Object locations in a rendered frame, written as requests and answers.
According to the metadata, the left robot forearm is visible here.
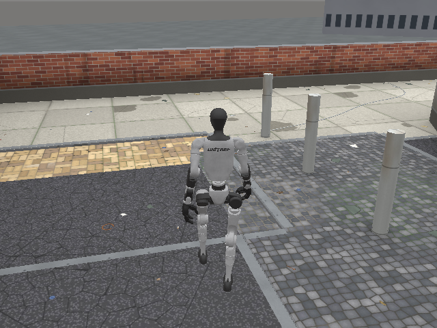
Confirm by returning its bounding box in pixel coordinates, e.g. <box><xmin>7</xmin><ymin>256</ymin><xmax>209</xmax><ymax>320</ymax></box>
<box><xmin>183</xmin><ymin>167</ymin><xmax>197</xmax><ymax>204</ymax></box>

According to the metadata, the right robot hand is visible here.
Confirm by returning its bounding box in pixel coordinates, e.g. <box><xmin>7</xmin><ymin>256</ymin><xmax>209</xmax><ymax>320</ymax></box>
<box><xmin>236</xmin><ymin>185</ymin><xmax>251</xmax><ymax>200</ymax></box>

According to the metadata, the left robot hand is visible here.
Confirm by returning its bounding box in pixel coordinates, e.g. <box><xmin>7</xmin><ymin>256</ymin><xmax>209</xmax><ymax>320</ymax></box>
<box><xmin>182</xmin><ymin>203</ymin><xmax>198</xmax><ymax>224</ymax></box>

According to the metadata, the right robot forearm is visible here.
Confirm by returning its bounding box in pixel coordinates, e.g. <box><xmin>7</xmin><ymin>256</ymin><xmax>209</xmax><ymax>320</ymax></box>
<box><xmin>241</xmin><ymin>164</ymin><xmax>251</xmax><ymax>189</ymax></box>

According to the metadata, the robot left upper arm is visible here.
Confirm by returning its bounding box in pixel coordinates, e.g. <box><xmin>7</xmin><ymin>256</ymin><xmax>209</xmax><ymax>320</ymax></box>
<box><xmin>190</xmin><ymin>137</ymin><xmax>205</xmax><ymax>177</ymax></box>

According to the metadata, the robot right shin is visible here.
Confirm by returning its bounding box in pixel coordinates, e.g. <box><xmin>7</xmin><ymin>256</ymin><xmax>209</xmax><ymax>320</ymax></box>
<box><xmin>225</xmin><ymin>235</ymin><xmax>237</xmax><ymax>282</ymax></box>

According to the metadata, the robot right upper arm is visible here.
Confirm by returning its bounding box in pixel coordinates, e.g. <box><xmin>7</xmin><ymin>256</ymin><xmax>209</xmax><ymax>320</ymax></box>
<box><xmin>233</xmin><ymin>137</ymin><xmax>249</xmax><ymax>174</ymax></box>

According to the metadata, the robot left thigh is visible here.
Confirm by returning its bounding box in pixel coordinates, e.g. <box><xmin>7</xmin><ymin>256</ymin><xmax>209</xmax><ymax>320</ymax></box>
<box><xmin>195</xmin><ymin>189</ymin><xmax>210</xmax><ymax>226</ymax></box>

